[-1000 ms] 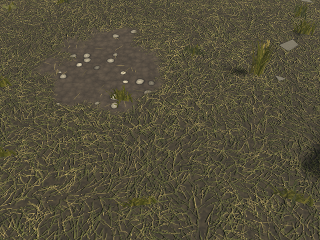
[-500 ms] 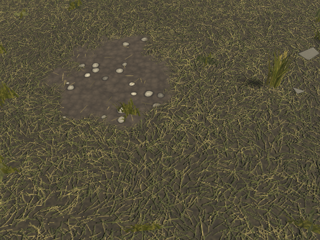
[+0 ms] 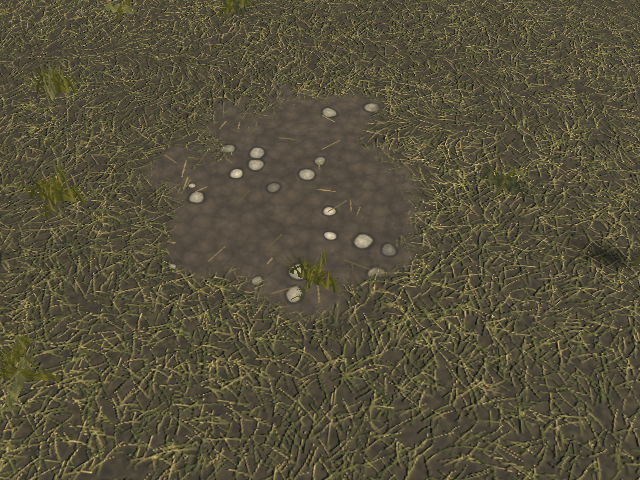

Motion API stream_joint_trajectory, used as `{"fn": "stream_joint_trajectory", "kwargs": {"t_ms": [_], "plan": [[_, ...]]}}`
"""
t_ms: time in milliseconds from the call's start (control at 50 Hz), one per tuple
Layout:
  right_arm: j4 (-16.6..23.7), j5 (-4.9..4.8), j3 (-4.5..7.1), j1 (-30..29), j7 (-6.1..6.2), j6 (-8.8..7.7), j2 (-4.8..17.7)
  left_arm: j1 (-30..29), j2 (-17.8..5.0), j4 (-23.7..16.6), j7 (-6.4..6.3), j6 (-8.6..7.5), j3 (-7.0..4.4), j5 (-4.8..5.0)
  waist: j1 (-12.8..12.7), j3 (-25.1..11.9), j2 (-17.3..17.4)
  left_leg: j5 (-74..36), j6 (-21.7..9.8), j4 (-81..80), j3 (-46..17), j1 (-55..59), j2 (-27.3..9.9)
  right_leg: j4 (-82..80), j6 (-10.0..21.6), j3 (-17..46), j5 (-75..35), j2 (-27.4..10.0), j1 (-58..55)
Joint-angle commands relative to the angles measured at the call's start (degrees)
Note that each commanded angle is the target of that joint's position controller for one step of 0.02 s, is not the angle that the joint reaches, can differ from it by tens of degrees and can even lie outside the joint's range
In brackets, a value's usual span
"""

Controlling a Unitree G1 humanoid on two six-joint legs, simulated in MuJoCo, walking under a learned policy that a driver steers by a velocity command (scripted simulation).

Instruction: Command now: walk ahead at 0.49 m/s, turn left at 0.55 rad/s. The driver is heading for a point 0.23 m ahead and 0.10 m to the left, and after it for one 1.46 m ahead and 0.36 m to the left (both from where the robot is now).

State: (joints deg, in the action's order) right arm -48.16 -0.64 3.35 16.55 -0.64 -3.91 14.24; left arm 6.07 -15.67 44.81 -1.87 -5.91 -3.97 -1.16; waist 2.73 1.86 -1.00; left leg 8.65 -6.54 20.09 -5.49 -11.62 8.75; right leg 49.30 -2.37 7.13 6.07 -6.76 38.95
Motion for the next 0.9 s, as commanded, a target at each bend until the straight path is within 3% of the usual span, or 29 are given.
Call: {"fn": "stream_joint_trajectory", "kwargs": {"t_ms": [20, 80, 140, 180, 200, 220, 240, 260, 280, 300, 340, 380, 440, 520, 620, 660, 680, 700, 720, 740, 760, 780, 800, 820, 840, 860, 900], "plan": [[4.47, -0.73, 2.23, -1.63, 1.21, -0.46, 9.55, -3.59, -1.66, -4.44, 0.31, -0.39, 0.03, 0.08, 0.04, -0.43, 4.39, -1.60, -6.85, -7.88, -10.32, -10.99, -11.27, -12.17, -1.25, -3.69, -10.84, 4.35, -10.95], [3.50, -1.26, 2.22, 1.74, 1.40, 0.21, 9.53, -7.83, -2.61, -6.43, 1.23, -0.78, 0.19, 1.31, 1.80, -1.46, 4.97, 2.53, -6.32, -4.96, -14.29, -6.13, -12.68, -17.73, -1.58, -2.56, -11.23, 6.09, -12.29], [3.49, -1.01, 2.10, 3.08, 1.56, 0.66, 9.33, -8.74, -5.29, -7.75, 2.08, -1.87, -0.34, 1.92, 1.13, -2.14, 6.21, 3.56, -5.89, 0.89, -20.39, 0.78, -14.67, -22.60, -0.32, -1.26, -3.78, 7.05, -13.77], [4.13, -0.63, 1.76, 2.29, 1.62, 0.86, 8.33, -2.25, -7.12, -6.47, 2.02, -2.69, -1.21, 2.02, -2.79, -4.41, 7.94, 0.67, -4.05, 6.81, -21.21, 0.75, -13.38, -26.21, 2.31, -2.40, -0.98, 6.68, -23.32], [4.89, -0.21, 0.72, 1.56, 1.39, 0.48, 5.53, 5.35, -9.61, -5.48, 1.57, -3.00, -2.06, 1.09, -6.56, -10.03, 6.17, 0.47, -2.00, 17.54, -17.89, -4.26, -10.81, -24.50, 5.80, 1.81, -0.44, 0.96, -36.28], [6.10, -1.14, -0.25, 6.01, 1.21, -0.11, 2.43, 13.82, -14.57, -4.48, 0.99, -2.61, -3.34, -0.18, -7.43, -18.68, -5.34, 10.74, 2.64, 35.35, -8.15, -20.81, -3.28, -25.53, 13.63, 19.67, 5.85, -11.50, -57.36], [7.45, -2.02, -0.38, 8.31, 1.21, -0.40, 4.68, 17.28, -13.84, -2.70, 1.51, -1.69, -3.54, 0.78, -6.93, -21.37, -17.48, 26.52, 3.86, 47.40, -4.72, -32.27, -4.20, -30.09, 18.10, 38.17, 17.43, -19.29, -61.58], [6.81, -2.19, 0.93, 5.99, 1.29, -0.07, 10.00, 13.98, -8.36, -4.24, 1.60, -1.32, -2.08, 1.21, -7.53, -13.98, -9.95, 22.25, 4.47, 52.89, -5.68, -36.13, -7.91, -31.34, 15.97, 33.38, 22.69, -17.25, -55.75], [7.36, -1.51, 1.33, 1.75, 1.34, 0.43, 10.61, 11.17, -6.34, -4.83, 1.50, -0.78, -1.41, 1.15, -7.59, -7.87, -5.32, 17.35, 5.00, 54.03, -3.63, -36.14, -9.71, -32.19, 13.56, 24.40, 18.33, -14.23, -48.74], [8.06, -0.81, 1.43, -0.26, 1.31, 0.61, 9.69, 8.29, -5.45, -4.88, 1.56, -0.45, -0.98, 0.88, -6.34, -4.20, -3.16, 13.45, 5.37, 51.93, -2.80, -34.69, -11.18, -34.01, 12.41, 18.29, 12.36, -11.43, -42.42], [8.71, -0.92, 1.59, -0.61, 0.81, 1.22, 7.57, 5.98, -4.05, -4.39, 1.72, -0.47, -0.39, 0.51, -4.14, -1.07, -4.99, 9.57, 5.58, 48.80, -1.77, -30.96, -13.80, -37.21, 11.36, 9.66, 4.38, -7.98, -35.04], [9.66, -1.05, 1.20, -0.94, 0.47, 1.82, 5.48, 6.33, -4.47, -3.57, 1.97, -0.95, -0.71, 0.94, -3.69, -0.95, -5.31, 7.03, 6.22, 47.30, -0.51, -30.68, -14.56, -39.34, 12.31, 4.31, -1.22, -7.20, -33.41], [11.65, -0.74, 1.03, -3.79, 0.27, 2.03, 4.92, 7.42, -6.46, -2.32, 1.85, -1.11, -1.45, 0.89, -3.78, -0.72, -3.50, 1.24, 7.37, 40.75, -0.45, -32.59, -15.10, -40.69, 13.25, -1.45, -8.53, -7.66, -34.44], [13.61, -0.64, 0.45, -9.90, -1.13, 1.47, 3.95, 8.36, -8.29, -1.41, 1.42, -0.44, -1.80, 1.15, -5.72, 0.52, -2.79, -9.98, 6.80, 26.60, 2.72, -29.12, -14.45, -40.97, 11.61, -9.44, -10.97, -6.30, -35.25], [17.38, -0.93, 0.32, -17.10, -2.83, 1.48, 4.40, 12.07, -11.05, 0.50, 1.29, 0.89, -2.56, 2.40, -7.11, 2.99, -2.57, -6.79, 4.07, 17.65, 6.20, -27.95, -13.17, -38.79, 10.04, -13.19, -14.55, -9.26, -41.81], [18.16, -0.62, 0.92, -16.43, -3.10, 1.63, 5.61, 12.50, -12.39, 0.77, 1.15, 1.65, -2.90, 2.78, -5.48, 1.29, -3.62, -0.64, 1.82, 15.92, 8.89, -22.63, -10.30, -33.33, 9.13, -15.06, -30.00, -9.73, -43.62], [17.85, -0.38, 1.64, -13.53, -2.98, 1.79, 6.89, 12.84, -13.29, 0.97, 1.02, 2.02, -3.07, 2.95, -3.31, -1.15, -4.54, 2.22, 0.45, 15.35, 10.25, -17.03, -8.05, -27.90, 8.73, -15.86, -39.75, -9.65, -43.83], [15.89, -0.42, 2.98, -5.69, -2.65, 1.89, 9.04, 12.40, -13.46, 1.06, 0.86, 2.43, -2.91, 3.02, 1.51, -5.42, -3.83, 0.09, -1.42, 11.89, 11.15, -5.85, -5.67, -18.19, 7.63, -17.48, -44.65, -8.37, -41.48], [13.10, -0.54, 4.68, 4.00, -1.61, 2.14, 12.30, 13.00, -11.87, 0.78, 0.63, 2.25, -2.08, 2.42, 5.93, -10.47, -1.70, -3.32, -3.40, 10.93, 7.71, 11.00, -6.41, -5.20, 5.72, -18.50, -37.41, -6.23, -31.39], [12.03, -0.34, 5.70, 8.00, -0.54, 2.09, 19.15, 18.11, -4.34, -1.95, 1.45, 1.19, 0.57, -0.22, 2.23, -17.26, 13.49, -4.54, -11.44, 11.54, -19.02, 34.53, -23.09, 17.28, 2.25, -17.84, 10.73, 1.36, -6.08], [12.97, -0.49, 4.76, 10.17, -0.71, 1.53, 17.41, 17.83, -5.62, -1.72, 2.24, -0.76, 1.04, 1.22, 3.45, -28.18, 12.59, 4.14, -18.00, 0.87, -41.73, 39.06, -31.25, 28.56, 1.70, -5.43, 29.57, 7.00, 2.11], [12.15, 0.10, 3.68, 8.26, -1.11, 0.97, 13.96, 10.45, -10.29, -3.11, 2.61, -1.46, -0.48, 3.97, 5.21, -20.26, 6.75, 3.50, -14.12, -1.04, -32.82, 33.51, -28.73, 30.45, 2.36, -2.73, 24.82, 3.94, 7.11], [12.03, -0.12, 3.16, 4.39, -1.13, 0.57, 12.50, 7.30, -9.62, -4.39, 2.43, -1.77, -0.10, 4.10, 3.39, -12.74, 5.63, 0.07, -11.82, -1.52, -24.33, 24.18, -26.39, 26.80, 3.00, -3.89, 19.74, 1.58, 7.52], [12.26, -0.09, 2.37, 0.06, -1.08, 0.36, 10.34, 6.68, -9.10, -3.76, 1.88, -1.59, -0.11, 2.79, 0.87, -8.41, 2.62, -4.67, -9.93, -2.31, -18.15, 15.27, -23.95, 22.67, 2.77, -4.26, 15.63, -0.72, 4.60], [12.66, 0.43, 1.70, -2.75, -1.16, 0.12, 8.50, 7.90, -9.21, -3.33, 1.73, -0.94, -0.43, 1.99, -1.53, -6.26, 3.71, -9.06, -9.09, -3.98, -13.89, 8.54, -21.84, 19.54, 2.51, -3.92, 13.04, -2.09, 0.28], [12.77, 0.81, 1.49, -3.95, -1.17, -0.13, 7.91, 9.72, -8.66, -2.84, 1.86, -0.15, -0.42, 1.85, -3.12, -5.87, 4.98, -9.94, -8.91, -5.97, -12.00, 4.58, -20.77, 18.25, 2.21, -3.74, 11.23, -2.61, -3.14], [11.75, 0.60, 1.61, -4.03, -1.07, -1.02, 8.34, 11.22, -6.81, -2.25, 1.80, 1.07, -0.17, 1.54, -4.28, -5.14, 4.47, -12.88, -9.64, -8.76, -8.61, 1.06, -20.14, 15.25, 1.01, -4.41, 8.60, -2.57, -4.69]]}}
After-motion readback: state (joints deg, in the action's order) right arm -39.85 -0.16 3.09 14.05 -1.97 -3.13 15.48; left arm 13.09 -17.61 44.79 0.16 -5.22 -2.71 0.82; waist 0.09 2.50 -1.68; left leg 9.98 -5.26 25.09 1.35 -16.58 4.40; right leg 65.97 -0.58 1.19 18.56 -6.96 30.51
